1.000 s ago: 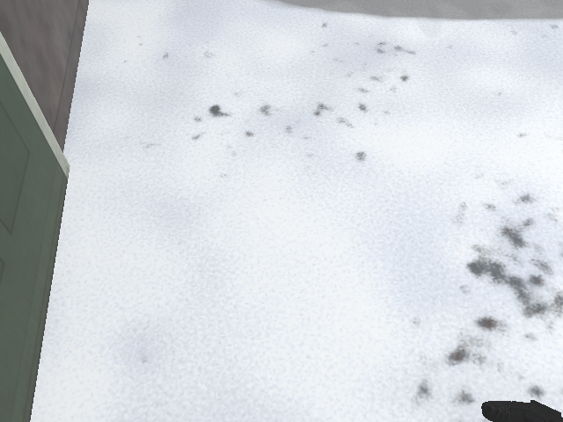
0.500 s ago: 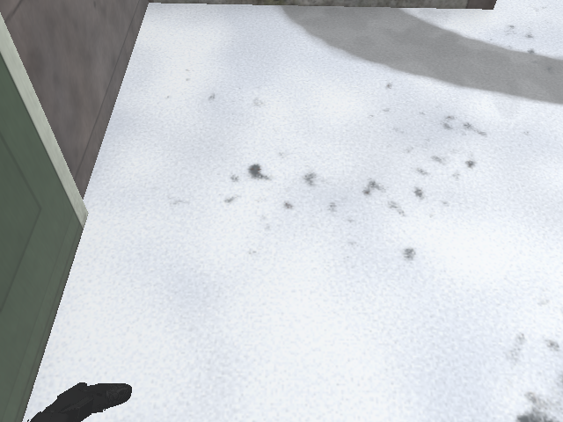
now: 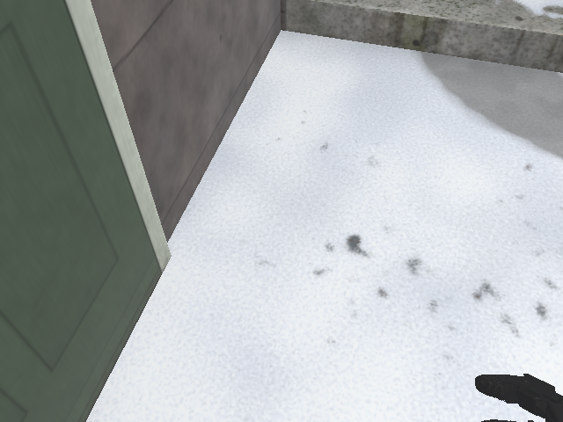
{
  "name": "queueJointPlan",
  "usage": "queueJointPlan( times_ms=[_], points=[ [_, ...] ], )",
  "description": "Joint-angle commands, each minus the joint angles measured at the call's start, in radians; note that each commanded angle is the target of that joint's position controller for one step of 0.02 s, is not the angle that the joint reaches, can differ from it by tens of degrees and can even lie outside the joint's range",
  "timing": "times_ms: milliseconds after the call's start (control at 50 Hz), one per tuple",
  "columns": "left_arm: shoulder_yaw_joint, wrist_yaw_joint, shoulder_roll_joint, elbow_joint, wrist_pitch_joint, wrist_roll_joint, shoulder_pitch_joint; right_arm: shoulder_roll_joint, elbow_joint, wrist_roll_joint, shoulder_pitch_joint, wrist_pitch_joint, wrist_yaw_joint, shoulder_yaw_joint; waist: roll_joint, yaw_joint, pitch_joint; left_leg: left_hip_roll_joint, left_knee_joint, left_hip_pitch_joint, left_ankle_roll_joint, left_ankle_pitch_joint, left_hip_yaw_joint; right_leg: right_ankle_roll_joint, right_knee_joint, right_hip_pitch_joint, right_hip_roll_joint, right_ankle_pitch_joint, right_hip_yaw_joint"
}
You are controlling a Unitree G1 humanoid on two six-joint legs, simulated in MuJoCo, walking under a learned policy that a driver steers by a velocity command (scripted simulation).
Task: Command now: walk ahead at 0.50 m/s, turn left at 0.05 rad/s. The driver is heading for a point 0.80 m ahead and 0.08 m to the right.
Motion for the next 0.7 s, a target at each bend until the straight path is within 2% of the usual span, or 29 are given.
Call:
queueJointPlan(
  times_ms=[20, 40, 60, 80, 100, 120, 140, 160, 180, 220, 260, 300, 340, 380, 420, 480, 500, 520, 540, 560, 580, 600, 620, 640, 660, 680, 700],
  points=[
    [0.053, 0.011, 0.208, -0.039, 0.001, 0.001, -0.025, -0.119, -0.085, -0.007, -0.022, -0.024, 0.004, -0.040, -0.147, -0.085, 0.008, -0.038, -0.077, 0.132, 0.040, -0.023, 0.032, -0.138, 0.012, -0.011, -0.245, 0.500, 0.140],
    [0.049, 0.014, 0.197, -0.041, 0.002, 0.002, -0.032, -0.148, -0.052, -0.016, 0.082, -0.020, -0.003, -0.058, -0.136, -0.138, -0.058, -0.065, -0.097, 0.292, 0.062, -0.028, 0.059, -0.115, 0.125, -0.032, -0.205, 0.651, 0.100],
    [0.035, 0.015, 0.165, -0.056, -0.001, 0.016, -0.045, -0.197, -0.016, -0.022, 0.250, -0.016, -0.015, -0.080, -0.102, -0.214, -0.166, 0.001, -0.067, 0.547, 0.104, -0.003, -0.006, -0.081, 0.333, -0.152, -0.159, 0.619, 0.056],
    [0.001, 0.012, 0.065, -0.091, -0.017, 0.040, 0.021, -0.298, 0.000, -0.040, 0.397, -0.009, -0.025, -0.101, 0.125, -0.223, -0.316, 0.264, -0.072, 0.919, 0.229, -0.028, -0.384, -0.013, 0.729, -0.500, -0.040, 0.224, -0.006],
    [-0.005, 0.006, 0.061, -0.085, -0.040, 0.022, 0.058, -0.275, 0.018, -0.030, 0.426, -0.004, -0.020, -0.093, 0.278, -0.210, -0.396, 0.358, -0.240, 0.980, 0.323, -0.168, -0.728, 0.004, 0.936, -0.690, 0.025, -0.260, 0.089],
    [0.018, -0.002, 0.147, -0.091, -0.047, -0.006, -0.007, -0.212, 0.016, -0.015, 0.375, -0.002, -0.019, -0.074, 0.170, -0.211, -0.258, 0.324, -0.262, 0.878, 0.285, -0.262, -0.630, 0.002, 1.016, -0.784, -0.041, -0.222, 0.117],
    [0.018, -0.004, 0.163, -0.109, -0.051, -0.007, -0.092, -0.171, 0.014, -0.018, 0.326, -0.001, -0.023, -0.061, 0.109, -0.208, -0.152, 0.285, -0.271, 0.749, 0.249, -0.241, -0.479, -0.007, 0.999, -0.796, -0.082, -0.142, 0.087],
    [0.016, 0.000, 0.148, -0.117, -0.047, 0.009, -0.131, -0.152, 0.012, -0.025, 0.269, -0.002, -0.021, -0.052, 0.039, -0.176, -0.080, 0.237, -0.300, 0.614, 0.233, -0.163, -0.394, -0.004, 0.947, -0.767, -0.114, -0.067, 0.070],
    [0.018, 0.004, 0.139, -0.116, -0.038, 0.023, -0.127, -0.134, 0.008, -0.029, 0.226, -0.007, -0.018, -0.046, 0.043, -0.140, -0.050, 0.202, -0.330, 0.517, 0.225, -0.091, -0.337, -0.001, 0.894, -0.714, -0.143, -0.011, 0.079],
    [0.011, 0.005, 0.099, -0.108, -0.020, 0.021, -0.083, -0.137, 0.026, -0.027, 0.211, -0.015, -0.020, -0.045, 0.065, -0.097, -0.037, 0.180, -0.384, 0.420, 0.235, -0.039, -0.282, 0.018, 0.851, -0.647, -0.159, 0.030, 0.078],
    [0.008, 0.010, 0.085, -0.122, -0.008, 0.027, -0.105, -0.152, 0.049, -0.021, 0.222, -0.026, -0.023, -0.049, 0.060, -0.088, -0.016, 0.173, -0.417, 0.385, 0.244, 0.003, -0.221, 0.038, 0.793, -0.667, -0.164, 0.100, 0.073],
    [0.006, 0.010, 0.081, -0.145, -0.007, 0.032, -0.167, -0.162, 0.073, -0.020, 0.254, -0.029, -0.029, -0.052, 0.037, -0.103, 0.004, 0.164, -0.432, 0.389, 0.239, 0.025, -0.178, 0.049, 0.700, -0.699, -0.167, 0.216, 0.074],
    [0.002, 0.002, 0.068, -0.162, -0.012, 0.028, -0.230, -0.173, 0.094, -0.018, 0.279, -0.024, -0.036, -0.053, 0.026, -0.124, 0.017, 0.148, -0.435, 0.412, 0.212, 0.050, -0.122, 0.047, 0.577, -0.700, -0.155, 0.327, 0.063],
    [0.000, -0.010, 0.059, -0.183, -0.012, 0.025, -0.293, -0.184, 0.107, -0.023, 0.307, -0.023, -0.033, -0.052, 0.031, -0.153, 0.013, 0.148, -0.414, 0.451, 0.196, 0.092, -0.070, 0.034, 0.481, -0.671, -0.127, 0.419, 0.044],
    [-0.004, -0.026, 0.050, -0.208, -0.018, 0.010, -0.361, -0.197, 0.139, -0.018, 0.353, -0.016, -0.042, -0.054, 0.023, -0.185, 0.047, 0.172, -0.422, 0.498, 0.177, 0.036, -0.050, 0.025, 0.415, -0.696, -0.123, 0.431, 0.040],
    [-0.003, -0.051, 0.048, -0.246, -0.020, 0.003, -0.424, -0.197, 0.175, -0.021, 0.390, -0.002, -0.046, -0.053, 0.019, -0.206, 0.084, 0.215, -0.389, 0.600, 0.158, 0.049, -0.019, -0.004, 0.358, -0.744, -0.106, 0.381, 0.046],
    [-0.002, -0.059, 0.050, -0.258, -0.021, 0.004, -0.434, -0.199, 0.182, -0.021, 0.391, 0.003, -0.047, -0.053, 0.020, -0.205, 0.089, 0.226, -0.371, 0.627, 0.149, 0.075, -0.008, -0.017, 0.346, -0.746, -0.099, 0.345, 0.041],
    [-0.003, -0.068, 0.054, -0.267, -0.023, 0.003, -0.444, -0.224, 0.174, -0.024, 0.361, 0.013, -0.049, -0.062, 0.021, -0.201, 0.088, 0.220, -0.354, 0.627, 0.134, 0.113, 0.015, -0.035, 0.307, -0.719, -0.094, 0.306, 0.030],
    [-0.004, -0.072, 0.047, -0.275, -0.022, 0.000, -0.441, -0.225, 0.179, -0.014, 0.361, 0.016, -0.055, -0.064, 0.035, -0.192, 0.072, 0.230, -0.322, 0.645, 0.127, 0.188, 0.023, -0.051, 0.286, -0.675, -0.074, 0.265, 0.004],
    [0.003, -0.071, 0.060, -0.274, -0.015, 0.001, -0.415, -0.226, 0.172, -0.009, 0.348, 0.018, -0.049, -0.065, 0.047, -0.171, 0.047, 0.227, -0.275, 0.644, 0.118, 0.398, 0.037, -0.074, 0.294, -0.588, -0.039, 0.233, -0.030],
    [0.020, -0.066, 0.092, -0.258, -0.010, 0.008, -0.326, -0.240, 0.166, -0.005, 0.328, 0.023, -0.051, -0.070, 0.058, -0.118, -0.010, 0.207, -0.160, 0.651, 0.099, 0.602, 0.073, -0.099, 0.282, -0.469, 0.003, 0.207, -0.062],
    [0.050, -0.056, 0.144, -0.216, -0.006, 0.015, -0.167, -0.234, 0.154, -0.007, 0.310, 0.030, -0.059, -0.068, 0.033, -0.036, -0.090, 0.154, 0.058, 0.601, 0.061, 0.712, 0.125, -0.127, 0.232, -0.264, 0.049, 0.262, -0.081],
    [0.078, -0.039, 0.234, -0.196, -0.001, 0.020, -0.023, -0.202, 0.118, -0.032, 0.326, 0.022, -0.068, -0.054, -0.077, 0.009, -0.211, 0.103, 0.374, 0.365, 0.010, 0.442, 0.142, -0.183, 0.261, 0.053, -0.097, 0.510, 0.126],
    [0.085, -0.036, 0.329, -0.214, -0.004, 0.030, -0.050, -0.071, 0.081, -0.057, 0.458, -0.007, -0.051, -0.009, -0.346, -0.101, -0.351, -0.123, 0.761, -0.046, -0.066, -0.503, 0.071, -0.401, 0.182, 0.390, -0.379, 0.646, 0.679],
    [0.068, -0.032, 0.233, -0.228, 0.000, 0.023, -0.008, -0.188, 0.100, -0.037, 0.391, -0.032, -0.037, -0.031, -0.203, -0.021, -0.469, -0.088, 0.859, -0.087, -0.063, -0.544, -0.109, -0.398, 0.135, 0.423, -0.372, 0.689, 0.727],
    [0.056, -0.027, 0.203, -0.229, 0.002, 0.026, -0.066, -0.200, 0.064, -0.005, 0.295, -0.039, -0.034, -0.036, -0.167, -0.025, -0.333, -0.046, 0.858, -0.144, -0.056, -0.487, -0.100, -0.357, 0.145, 0.323, -0.334, 0.789, 0.555],
    [0.053, -0.022, 0.179, -0.231, 0.006, 0.014, -0.114, -0.184, 0.052, -0.013, 0.243, -0.040, -0.042, -0.030, -0.058, -0.049, -0.231, -0.006, 0.791, -0.150, -0.054, -0.424, -0.080, -0.318, 0.138, 0.182, -0.283, 0.821, 0.442]
  ],
)
Velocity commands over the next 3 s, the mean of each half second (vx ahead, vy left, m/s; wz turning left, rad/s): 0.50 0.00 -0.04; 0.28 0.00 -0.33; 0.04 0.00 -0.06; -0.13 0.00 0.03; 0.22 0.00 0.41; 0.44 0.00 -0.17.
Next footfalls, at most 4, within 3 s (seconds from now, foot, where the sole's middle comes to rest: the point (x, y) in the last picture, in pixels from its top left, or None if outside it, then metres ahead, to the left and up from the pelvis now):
0.06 left None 0.20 0.13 -0.78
0.62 right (387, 416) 0.51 -0.14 -0.78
1.08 left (307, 350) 0.65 0.06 -0.78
1.86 right None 0.44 -0.15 -0.78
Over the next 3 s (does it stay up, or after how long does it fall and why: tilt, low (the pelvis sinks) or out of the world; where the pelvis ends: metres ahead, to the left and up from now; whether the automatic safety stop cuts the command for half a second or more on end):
stays up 0.62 -0.05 -0.02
